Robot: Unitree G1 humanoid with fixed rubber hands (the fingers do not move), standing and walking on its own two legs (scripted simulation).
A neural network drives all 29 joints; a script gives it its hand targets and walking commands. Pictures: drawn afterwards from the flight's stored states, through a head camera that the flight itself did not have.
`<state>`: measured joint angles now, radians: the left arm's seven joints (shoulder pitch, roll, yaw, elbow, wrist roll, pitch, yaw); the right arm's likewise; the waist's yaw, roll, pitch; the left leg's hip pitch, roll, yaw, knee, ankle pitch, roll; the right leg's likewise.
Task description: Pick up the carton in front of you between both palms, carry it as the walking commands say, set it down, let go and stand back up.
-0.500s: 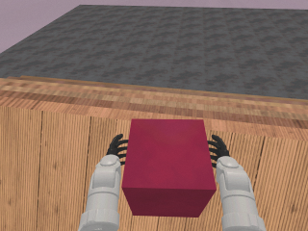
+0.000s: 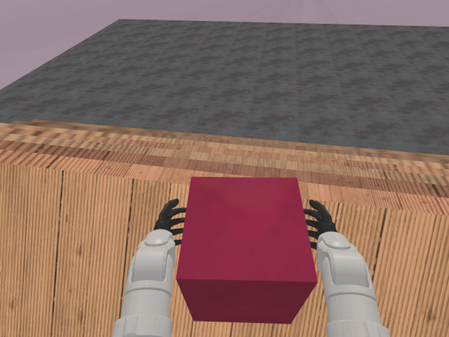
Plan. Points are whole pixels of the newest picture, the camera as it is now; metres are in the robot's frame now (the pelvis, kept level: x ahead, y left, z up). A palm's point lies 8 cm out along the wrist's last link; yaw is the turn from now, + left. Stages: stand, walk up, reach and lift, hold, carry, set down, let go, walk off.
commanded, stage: hold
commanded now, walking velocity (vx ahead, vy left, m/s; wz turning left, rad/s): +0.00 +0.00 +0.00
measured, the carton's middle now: (242, 253) +0.30 +0.00 -0.03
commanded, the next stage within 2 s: carry in 0.98 s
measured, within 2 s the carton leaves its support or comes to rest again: neither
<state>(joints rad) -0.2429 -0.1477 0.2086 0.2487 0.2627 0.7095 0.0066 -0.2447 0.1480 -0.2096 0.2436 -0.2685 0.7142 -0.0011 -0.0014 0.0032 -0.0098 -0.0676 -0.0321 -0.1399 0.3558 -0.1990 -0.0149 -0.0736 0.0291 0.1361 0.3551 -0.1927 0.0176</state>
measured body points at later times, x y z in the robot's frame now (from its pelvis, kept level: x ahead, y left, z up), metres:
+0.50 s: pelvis -0.01 +0.00 +0.00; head -0.06 +0.00 +0.45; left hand +0.29 +0.15 +0.04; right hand +0.29 -0.15 +0.04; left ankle +0.00 +0.13 -0.75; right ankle +0.01 -0.13 -0.75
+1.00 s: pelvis +0.00 +0.00 +0.00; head -0.05 +0.00 +0.45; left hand +0.30 +0.15 +0.04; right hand +0.30 -0.15 +0.04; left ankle +0.00 +0.13 -0.75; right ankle +0.01 -0.13 -0.75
